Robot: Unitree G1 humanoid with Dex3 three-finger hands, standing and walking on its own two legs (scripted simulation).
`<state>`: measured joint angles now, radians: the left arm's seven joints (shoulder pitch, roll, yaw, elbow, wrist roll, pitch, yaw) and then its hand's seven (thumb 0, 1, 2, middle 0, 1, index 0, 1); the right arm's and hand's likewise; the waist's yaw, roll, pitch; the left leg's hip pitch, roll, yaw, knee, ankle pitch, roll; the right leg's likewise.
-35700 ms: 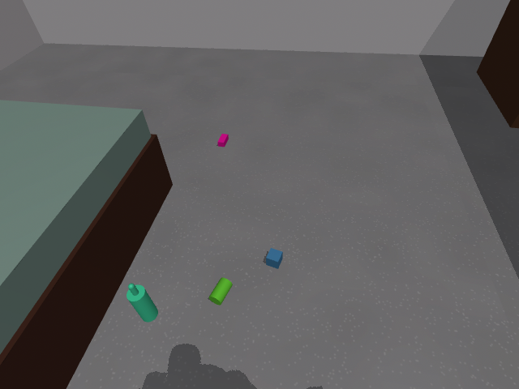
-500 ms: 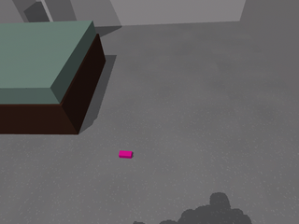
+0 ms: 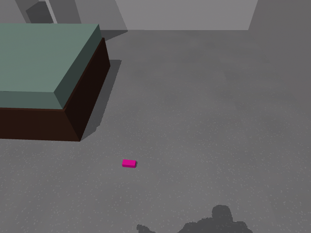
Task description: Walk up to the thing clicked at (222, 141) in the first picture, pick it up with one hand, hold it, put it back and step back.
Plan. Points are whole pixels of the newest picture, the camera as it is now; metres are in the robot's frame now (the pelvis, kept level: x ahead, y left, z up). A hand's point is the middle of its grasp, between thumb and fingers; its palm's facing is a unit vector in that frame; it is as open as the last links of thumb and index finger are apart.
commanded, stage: stand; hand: left
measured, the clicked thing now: (129, 163) +0.76 +0.24 -0.76
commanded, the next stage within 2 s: walk up in 0.96 s
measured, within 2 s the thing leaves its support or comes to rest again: neither
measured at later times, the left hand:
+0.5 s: hand out of the picture +0.07 +0.24 -0.15, palm faces -0.02 -0.94 -0.35, open 7.4 cm
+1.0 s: hand out of the picture +0.09 +0.23 -0.15, palm faces -0.01 -0.94 -0.34, open 7.4 cm
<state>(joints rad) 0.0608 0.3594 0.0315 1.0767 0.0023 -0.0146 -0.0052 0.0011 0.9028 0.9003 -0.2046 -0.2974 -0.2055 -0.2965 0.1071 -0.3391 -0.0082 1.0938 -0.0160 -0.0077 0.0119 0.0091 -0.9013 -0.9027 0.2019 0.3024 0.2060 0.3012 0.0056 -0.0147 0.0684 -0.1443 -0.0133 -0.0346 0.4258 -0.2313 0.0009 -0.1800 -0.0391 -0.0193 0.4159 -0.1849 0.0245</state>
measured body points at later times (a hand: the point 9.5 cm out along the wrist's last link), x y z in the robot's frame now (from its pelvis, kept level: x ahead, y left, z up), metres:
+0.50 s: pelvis +0.00 -0.01 +0.01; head +0.01 -0.02 +0.45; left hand +0.07 +0.29 -0.12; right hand +0.08 -0.31 -0.13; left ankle +0.00 +0.12 -0.74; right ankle +0.03 -0.14 -0.74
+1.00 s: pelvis +0.01 -0.02 +0.01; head +0.01 -0.03 +0.45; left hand +0.09 +0.28 -0.12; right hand +0.07 -0.32 -0.13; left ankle +0.00 +0.12 -0.74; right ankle +0.03 -0.14 -0.74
